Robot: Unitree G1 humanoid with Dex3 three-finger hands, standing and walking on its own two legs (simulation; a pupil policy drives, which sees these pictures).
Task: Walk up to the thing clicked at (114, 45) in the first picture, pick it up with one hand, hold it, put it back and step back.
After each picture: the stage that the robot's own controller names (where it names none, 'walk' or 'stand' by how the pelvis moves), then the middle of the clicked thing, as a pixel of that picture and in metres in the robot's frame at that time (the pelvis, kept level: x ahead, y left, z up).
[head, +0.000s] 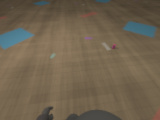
stand; (114, 46) +1.71 -0.50 -0.72
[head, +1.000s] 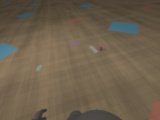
walk; (101, 48) +1.64 -0.04 -0.69
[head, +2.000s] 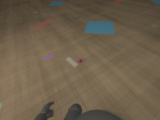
walk; (80, 59) +1.09 +0.31 -0.72
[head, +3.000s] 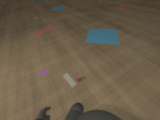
walk; (79, 78) +0.71 +0.27 -0.72
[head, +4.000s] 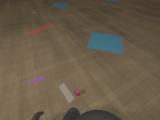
walk; (77, 92) +0.47 +0.16 -0.69
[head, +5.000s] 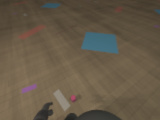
stand; (73, 98) +0.36 +0.21 -0.71
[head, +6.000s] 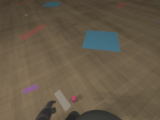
stand; (74, 99) +0.34 +0.22 -0.71
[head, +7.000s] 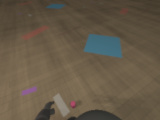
stand; (73, 104) +0.29 +0.20 -0.72
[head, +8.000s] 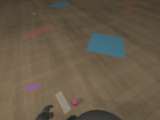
stand; (74, 102) +0.31 +0.19 -0.72
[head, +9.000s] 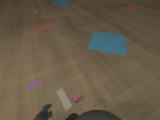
walk; (75, 99) +0.34 +0.19 -0.72
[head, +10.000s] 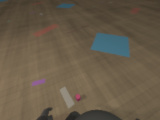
stand; (78, 97) +0.39 +0.17 -0.71
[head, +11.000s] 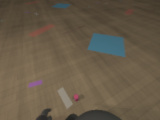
stand; (76, 97) +0.39 +0.17 -0.73
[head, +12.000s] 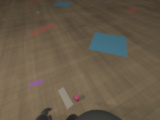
stand; (76, 98) +0.37 +0.16 -0.73
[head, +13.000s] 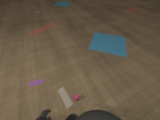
stand; (76, 97) +0.38 +0.16 -0.73
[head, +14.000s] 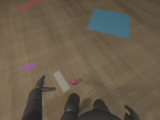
go down; (73, 81) +0.41 +0.17 -0.60
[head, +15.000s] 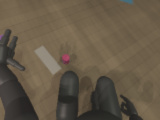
go down; (65, 59) +0.46 +0.23 -0.31
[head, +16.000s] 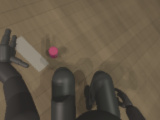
close in; (53, 53) +0.44 +0.26 -0.26
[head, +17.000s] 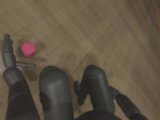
close; (28, 51) +0.43 +0.29 -0.22
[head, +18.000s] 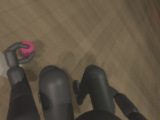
close; (27, 50) +0.42 +0.30 -0.22
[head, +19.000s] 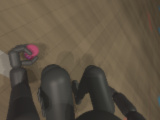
lift; (31, 52) +0.40 +0.28 -0.23
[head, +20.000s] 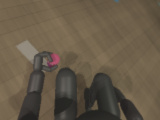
lift; (53, 61) +0.35 +0.27 -0.12
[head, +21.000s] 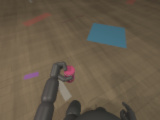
lift; (69, 74) +0.32 +0.16 +0.03
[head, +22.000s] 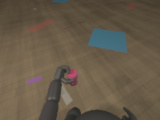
hold; (72, 77) +0.31 +0.14 +0.01
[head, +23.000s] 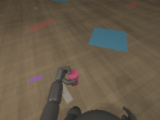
crouch; (73, 78) +0.31 +0.14 +0.00
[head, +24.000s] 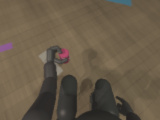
crouch; (64, 56) +0.43 +0.20 -0.10
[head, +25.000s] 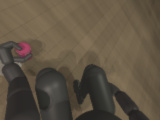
lower; (25, 52) +0.41 +0.30 -0.22
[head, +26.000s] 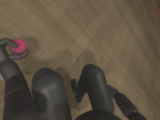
lower; (20, 49) +0.43 +0.30 -0.22
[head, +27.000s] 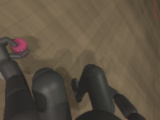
lower; (21, 48) +0.43 +0.30 -0.22
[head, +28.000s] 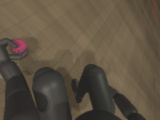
lower; (20, 49) +0.42 +0.31 -0.22
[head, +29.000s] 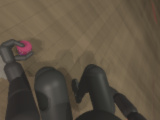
loosen; (25, 50) +0.42 +0.29 -0.22
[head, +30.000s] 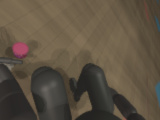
withdraw; (20, 51) +0.42 +0.29 -0.23
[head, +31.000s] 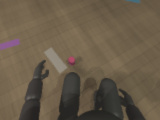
walk; (71, 61) +0.46 +0.21 -0.37
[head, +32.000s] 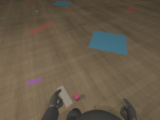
stand; (76, 97) +0.39 +0.15 -0.66
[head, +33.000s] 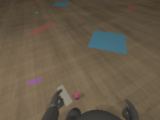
stand; (76, 96) +0.40 +0.17 -0.67
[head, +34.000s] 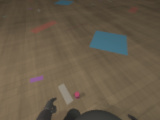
stand; (77, 95) +0.40 +0.16 -0.69
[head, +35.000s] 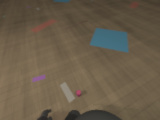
walk; (78, 93) +0.41 +0.15 -0.72
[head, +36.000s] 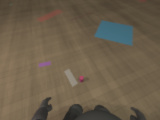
walk; (81, 79) +0.57 +0.14 -0.71
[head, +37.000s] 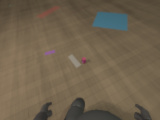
walk; (83, 60) +0.89 +0.19 -0.69
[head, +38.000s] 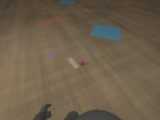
stand; (82, 62) +1.06 +0.17 -0.71
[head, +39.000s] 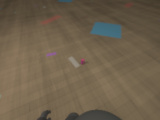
stand; (82, 61) +1.06 +0.17 -0.72
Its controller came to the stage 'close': yes
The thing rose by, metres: 0.70
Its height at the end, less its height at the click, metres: +0.00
